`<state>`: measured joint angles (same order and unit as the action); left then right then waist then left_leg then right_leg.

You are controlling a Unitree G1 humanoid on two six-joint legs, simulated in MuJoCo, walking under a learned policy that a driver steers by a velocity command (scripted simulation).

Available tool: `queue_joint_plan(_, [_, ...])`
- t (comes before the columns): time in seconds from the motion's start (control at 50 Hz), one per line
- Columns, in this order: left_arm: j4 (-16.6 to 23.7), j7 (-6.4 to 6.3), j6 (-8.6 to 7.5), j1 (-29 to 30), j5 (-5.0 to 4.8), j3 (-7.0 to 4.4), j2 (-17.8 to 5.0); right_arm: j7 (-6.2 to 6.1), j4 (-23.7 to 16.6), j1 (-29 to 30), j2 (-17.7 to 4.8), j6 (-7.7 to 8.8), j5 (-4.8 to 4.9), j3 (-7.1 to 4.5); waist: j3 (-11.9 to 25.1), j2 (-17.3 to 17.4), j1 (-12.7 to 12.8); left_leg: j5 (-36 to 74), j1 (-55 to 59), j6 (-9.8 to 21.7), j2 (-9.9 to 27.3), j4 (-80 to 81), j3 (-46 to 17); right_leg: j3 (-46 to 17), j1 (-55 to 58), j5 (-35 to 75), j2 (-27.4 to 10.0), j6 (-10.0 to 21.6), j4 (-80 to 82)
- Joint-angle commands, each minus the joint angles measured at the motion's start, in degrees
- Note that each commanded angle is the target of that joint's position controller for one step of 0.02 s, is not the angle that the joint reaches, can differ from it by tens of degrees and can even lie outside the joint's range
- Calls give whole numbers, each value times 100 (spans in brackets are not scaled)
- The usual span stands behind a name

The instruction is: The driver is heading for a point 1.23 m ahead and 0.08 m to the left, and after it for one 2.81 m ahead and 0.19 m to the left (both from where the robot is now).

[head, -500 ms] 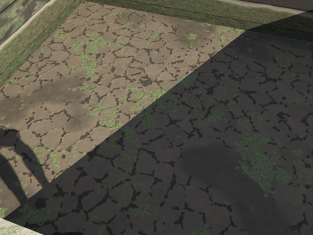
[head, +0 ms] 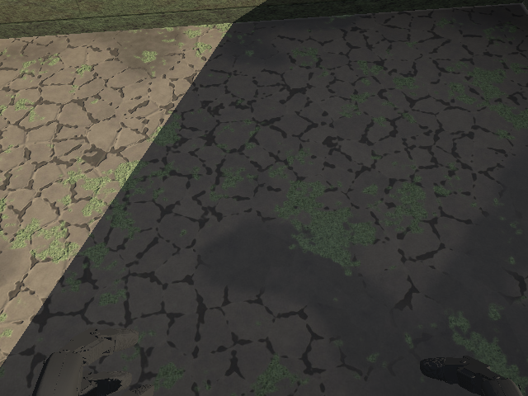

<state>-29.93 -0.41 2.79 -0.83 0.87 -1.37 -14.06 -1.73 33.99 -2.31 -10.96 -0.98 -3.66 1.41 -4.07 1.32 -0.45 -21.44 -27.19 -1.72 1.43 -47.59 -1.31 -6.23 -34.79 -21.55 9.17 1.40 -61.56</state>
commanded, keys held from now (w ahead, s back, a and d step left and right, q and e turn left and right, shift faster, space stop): w+e+shift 0.10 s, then w+shift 0.14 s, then w+q+shift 0.66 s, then w+shift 0.10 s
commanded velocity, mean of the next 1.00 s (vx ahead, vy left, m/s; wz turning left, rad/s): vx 1.00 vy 0.00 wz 0.20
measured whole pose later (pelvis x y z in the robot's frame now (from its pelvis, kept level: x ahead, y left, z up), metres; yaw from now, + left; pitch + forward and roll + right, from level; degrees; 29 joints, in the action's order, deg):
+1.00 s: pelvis -0.13 -0.06 +0.02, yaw +16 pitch +0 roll -1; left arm -28.7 -1.7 0.2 -1.1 0.7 1.1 -10.6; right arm 0.2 29.2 -5.5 -14.3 -3.1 1.3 -1.9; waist -0.7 0.9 -1.9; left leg -18.5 -23.3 3.5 -8.8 -41.4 -10.3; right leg -1.3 -21.6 -18.0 0.5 -1.0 -38.1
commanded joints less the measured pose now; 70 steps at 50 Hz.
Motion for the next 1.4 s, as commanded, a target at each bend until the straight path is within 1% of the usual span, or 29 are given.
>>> queue_joint_plan(0.02, [458,133,-67,-97,-3,11,-25,-48,-519,747,-567,238,148,-142,1529,636,406,3721,691,522,867,1282,-438,326,1623,651,-523,77,1273])
queue_joint_plan(0.06, [346,215,47,-241,-17,17,-21,-13,-404,451,-567,174,170,-180,1469,456,393,3148,706,186,503,832,140,404,2279,1233,-322,276,2010])
queue_joint_plan(0.1, [502,242,95,125,-227,9,-363,11,-769,385,-253,-2,81,-130,1459,-1280,307,162,-243,-312,-262,94,697,-1103,2321,3285,-924,705,2287])
queue_joint_plan(0.14, [689,124,180,548,-193,-8,-728,82,-931,770,-423,12,280,-202,1147,-1759,469,-608,-355,-364,-401,-797,213,-2300,1476,1244,-1312,805,3558])
queue_joint_plan(0.24, [796,35,100,1187,-262,48,-597,234,-704,128,-511,144,355,-256,1255,-1320,13,141,1027,-167,-207,-84,157,-2087,1087,-40,-1155,532,4135])
queue_joint_plan(0.3, [701,132,35,948,-283,79,-318,209,-541,-69,-349,107,248,-227,1175,-216,71,862,2172,193,-212,1112,584,-1292,887,-93,-741,58,3742])
queue_joint_plan(0.36, [825,215,-104,1319,-261,115,-190,193,-856,601,-764,31,406,-275,479,1131,1,-1330,351,836,979,3086,-1681,185,1213,799,-375,-310,2160])
queue_joint_plan(0.4, [730,294,-176,1004,-109,95,-177,189,-1056,1170,-785,51,655,-266,552,657,402,-1203,-433,601,711,3221,-1760,522,2355,1203,-800,-355,2192])
queue_joint_plan(0.46, [603,280,-228,475,13,150,-56,191,-1034,916,-776,55,702,-300,715,296,516,-1209,-590,433,232,2721,-1201,565,2710,641,-894,-446,2480])
queue_joint_plan(0.52, [669,110,-260,318,9,57,-615,147,-976,227,-603,-82,715,-352,532,-1925,374,-585,-362,355,-767,415,26,-1166,1753,-1919,-1836,-655,4893])
queue_joint_plan(0.6, [793,-213,-286,930,12,52,-450,220,-582,-700,-769,-127,483,-459,1278,-1157,-455,-194,1136,580,-536,-612,356,-498,1062,-866,-2035,-712,5106])
queue_joint_plan(0.64, [799,-254,-264,1275,-66,51,-367,308,-369,-1068,-753,-212,478,-453,1167,-1283,-649,11,1932,674,-564,15,696,502,856,-306,-1691,-921,4975])
queue_joint_plan(0.68, [723,-219,-162,1150,-177,27,-268,378,-151,-1395,-603,-257,438,-356,801,-319,-711,39,2282,886,-541,1399,611,1285,879,-163,-1268,-1007,3846])
queue_joint_plan(0.72, [759,-191,-51,1172,-251,154,126,360,-470,-934,-206,-276,377,-51,-366,1531,-471,50,1503,1420,612,1928,-2022,1141,-1408,-692,-728,-664,112])
queue_joint_plan(0.74, [1241,-107,-89,1416,42,75,-431,165,-787,-259,-1541,-237,358,-508,15,2043,-467,-2199,926,2006,1192,3126,-4042,427,-2134,-397,-611,-764,154])
queue_joint_plan(0.8, [859,-104,-245,937,39,53,-449,14,-1132,648,-1360,-84,290,-456,950,406,87,-900,334,1488,735,2852,-3195,263,-475,893,-822,-861,-421])
queue_joint_plan(0.86, [797,-160,-176,719,-10,156,-77,90,-1114,435,-927,42,294,-383,1170,179,23,159,30,1211,35,2457,-2132,489,882,926,-827,-778,328])
queue_joint_plan(0.92, [819,-145,-256,800,-206,210,13,165,-1009,29,-1040,-77,368,-516,1001,414,-244,351,707,1417,16,2307,-2299,499,1298,387,-828,-606,2092])
queue_joint_plan(0.96, [454,-135,-323,29,-159,179,147,198,-971,-24,-845,-170,517,-486,1048,137,-22,-215,617,1214,-115,1966,-2288,760,2313,991,-860,-454,3251])
queue_joint_plan(0.98, [355,-151,-387,-315,24,143,61,201,-939,-177,-495,-137,527,-422,1122,-527,1,-477,-123,949,-481,954,-1918,193,3181,927,-1359,-294,3022])
queue_joint_plan(1.0, [363,-107,-404,-217,219,-8,-556,213,-1245,193,-370,-96,658,-338,853,-1938,181,-600,-1750,611,-960,326,-1061,-1349,3575,-111,-2213,138,3592])
queue_joint_plan(1.02, [304,-78,-427,-471,204,-143,-842,154,-1309,627,-523,-43,483,-369,590,-1723,480,-320,-2412,492,-732,-329,-1010,-2583,3340,-1206,-2852,517,4265])
queue_joint_plan(1.06, [324,-86,-492,-203,174,-42,-662,161,-1323,853,-753,48,384,-455,637,-588,190,78,-1966,241,-575,-870,-1126,-2570,2578,-895,-2928,672,4271])
queue_joint_plan(1.16, [266,7,-579,417,29,77,-488,376,-1187,493,-554,-119,426,-303,1045,-1254,-115,509,783,68,-384,-48,-41,-257,1014,166,-2008,322,4373])
queue_joint_plan(1.22, [97,6,-446,-32,-126,-28,-582,394,-1005,334,-432,-88,360,-216,966,-574,-46,868,1657,257,-483,1289,379,66,1234,268,-1866,339,3886])
queue_joint_plan(1.26, [39,-77,-408,-417,-226,-6,-237,310,-852,-437,-592,5,159,-229,1138,602,-165,1733,2773,437,214,1258,-449,470,522,303,-1276,103,2360])
queue_joint_plan(1.28, [331,-121,-398,196,-159,92,-126,277,-847,-490,-1193,-32,284,-421,1031,1848,-656,679,2586,683,794,2226,-1578,862,-365,-314,-831,-125,1915])
queue_joint_plan(1.32, [588,-154,-377,944,-138,-45,-318,167,-809,-851,-1224,-13,216,-451,634,904,-866,-90,2469,1066,1464,2633,-2654,-111,-1336,-486,-770,-161,852])
queue_joint_plan(1.4, [249,-62,-371,102,-47,-67,-141,33,-680,-631,-895,230,111,-324,1045,505,-159,453,2010,975,1522,2347,-2058,-385,-1128,297,-818,-199,-230])
Keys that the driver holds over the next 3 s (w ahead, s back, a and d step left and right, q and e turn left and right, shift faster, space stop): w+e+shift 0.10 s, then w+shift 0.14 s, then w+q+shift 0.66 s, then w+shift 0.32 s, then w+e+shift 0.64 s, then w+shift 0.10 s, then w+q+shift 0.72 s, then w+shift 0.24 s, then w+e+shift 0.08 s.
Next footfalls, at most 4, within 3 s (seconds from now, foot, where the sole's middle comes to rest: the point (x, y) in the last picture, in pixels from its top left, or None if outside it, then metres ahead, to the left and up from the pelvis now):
0.06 right None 0.05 -0.11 -0.74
0.26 left None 0.01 0.10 -0.74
0.70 left None -0.08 0.04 -0.74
0.96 right None -0.03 -0.16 -0.74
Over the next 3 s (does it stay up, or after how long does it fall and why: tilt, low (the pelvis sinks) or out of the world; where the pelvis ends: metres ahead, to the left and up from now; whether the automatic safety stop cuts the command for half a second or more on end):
stays up -0.06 -0.01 0.01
